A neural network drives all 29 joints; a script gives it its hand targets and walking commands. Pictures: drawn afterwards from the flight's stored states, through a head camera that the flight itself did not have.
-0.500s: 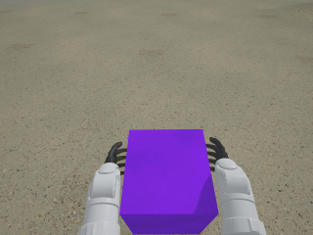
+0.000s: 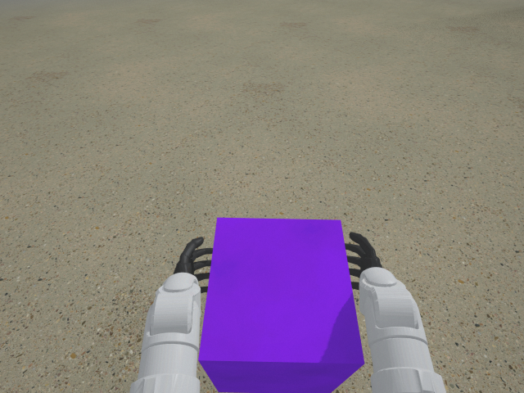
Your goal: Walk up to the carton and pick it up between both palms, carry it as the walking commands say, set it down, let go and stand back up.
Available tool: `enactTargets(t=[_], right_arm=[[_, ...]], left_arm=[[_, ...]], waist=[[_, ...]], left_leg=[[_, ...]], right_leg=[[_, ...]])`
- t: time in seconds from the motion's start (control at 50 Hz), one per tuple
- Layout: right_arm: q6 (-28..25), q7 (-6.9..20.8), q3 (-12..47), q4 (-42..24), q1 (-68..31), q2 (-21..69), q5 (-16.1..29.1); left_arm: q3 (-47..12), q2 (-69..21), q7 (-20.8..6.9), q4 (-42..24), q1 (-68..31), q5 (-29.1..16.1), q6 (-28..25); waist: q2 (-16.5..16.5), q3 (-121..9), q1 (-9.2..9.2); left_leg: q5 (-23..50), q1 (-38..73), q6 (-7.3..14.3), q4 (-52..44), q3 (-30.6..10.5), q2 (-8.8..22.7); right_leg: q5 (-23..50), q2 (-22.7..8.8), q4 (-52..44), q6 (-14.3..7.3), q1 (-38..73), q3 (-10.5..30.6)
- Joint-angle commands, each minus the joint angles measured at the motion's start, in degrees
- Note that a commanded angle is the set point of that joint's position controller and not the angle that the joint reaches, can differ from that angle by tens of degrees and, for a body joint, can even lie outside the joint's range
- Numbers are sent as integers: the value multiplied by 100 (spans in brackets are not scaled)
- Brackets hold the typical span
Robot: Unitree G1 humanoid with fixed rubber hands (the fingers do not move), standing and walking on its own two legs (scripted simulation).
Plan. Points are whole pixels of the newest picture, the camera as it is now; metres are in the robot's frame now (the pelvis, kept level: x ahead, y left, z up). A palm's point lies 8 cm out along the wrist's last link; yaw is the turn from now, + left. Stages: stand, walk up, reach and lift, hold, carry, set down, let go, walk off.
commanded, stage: reach and lift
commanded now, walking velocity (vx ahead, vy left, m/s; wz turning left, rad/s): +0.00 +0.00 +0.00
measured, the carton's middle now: (276, 310) +0.29 +0.00 -0.03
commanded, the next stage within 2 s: hold in 0.64 s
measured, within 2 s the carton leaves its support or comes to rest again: neither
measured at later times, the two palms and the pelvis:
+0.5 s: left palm (186, 290) +0.29 +0.14 +0.05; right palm (374, 283) +0.29 -0.15 +0.05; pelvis +0.00 +0.00 +0.00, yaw +0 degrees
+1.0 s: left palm (185, 295) +0.28 +0.14 +0.05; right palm (375, 286) +0.28 -0.15 +0.05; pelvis -0.01 +0.00 +0.00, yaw +0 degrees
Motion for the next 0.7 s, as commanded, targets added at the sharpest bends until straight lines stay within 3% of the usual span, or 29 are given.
enactTargets(t=[0.0, 0.68], right_arm=[[-138, 1438, 2920, -65, -2502, 5379, 1504], [32, 1437, 3155, -467, -2087, 5328, 1668]], left_arm=[[-2834, -5211, -1389, -289, -2802, -1510, -291], [-3106, -5096, -1377, -782, -2359, -1706, -128]], waist=[[-17, -1465, 6], [-38, -1243, -20]], left_leg=[[827, -342, 15, -402, 63, -542], [471, -407, 72, -433, 64, -531]], right_leg=[[804, 647, -48, -66, 911, -38], [430, 597, -64, -70, 754, 0]])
